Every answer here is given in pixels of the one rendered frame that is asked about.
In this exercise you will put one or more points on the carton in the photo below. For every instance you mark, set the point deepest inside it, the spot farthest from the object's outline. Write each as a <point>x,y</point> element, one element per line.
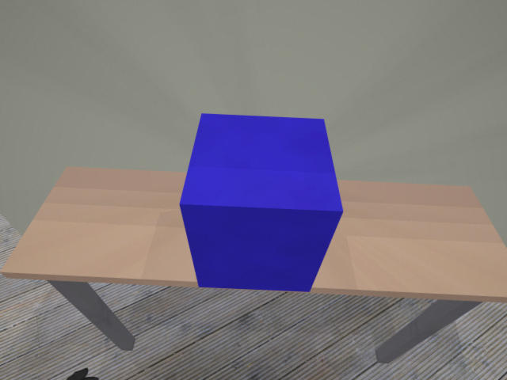
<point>260,203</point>

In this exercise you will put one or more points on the table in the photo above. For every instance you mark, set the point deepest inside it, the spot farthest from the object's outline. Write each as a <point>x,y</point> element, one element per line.
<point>393,240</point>

